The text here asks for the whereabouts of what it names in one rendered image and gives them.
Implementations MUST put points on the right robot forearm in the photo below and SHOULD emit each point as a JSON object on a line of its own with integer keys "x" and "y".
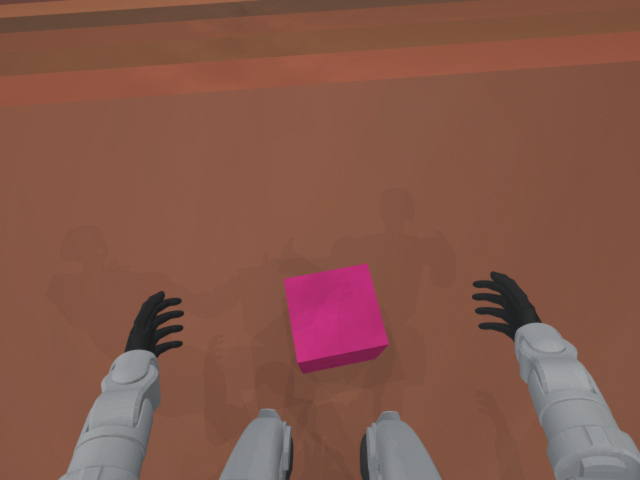
{"x": 584, "y": 439}

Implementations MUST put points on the left robot forearm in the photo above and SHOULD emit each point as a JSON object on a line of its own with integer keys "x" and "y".
{"x": 115, "y": 436}

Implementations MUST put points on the carton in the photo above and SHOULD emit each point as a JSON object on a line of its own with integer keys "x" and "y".
{"x": 335, "y": 318}

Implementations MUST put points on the left robot thigh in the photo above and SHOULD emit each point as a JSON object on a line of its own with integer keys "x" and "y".
{"x": 261, "y": 453}

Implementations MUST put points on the left robot hand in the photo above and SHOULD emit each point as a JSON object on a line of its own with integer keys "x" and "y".
{"x": 144, "y": 336}

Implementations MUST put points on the right robot hand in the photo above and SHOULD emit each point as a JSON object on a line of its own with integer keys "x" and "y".
{"x": 519, "y": 311}

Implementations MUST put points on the robot right shin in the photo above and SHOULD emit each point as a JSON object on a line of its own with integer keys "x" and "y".
{"x": 387, "y": 415}

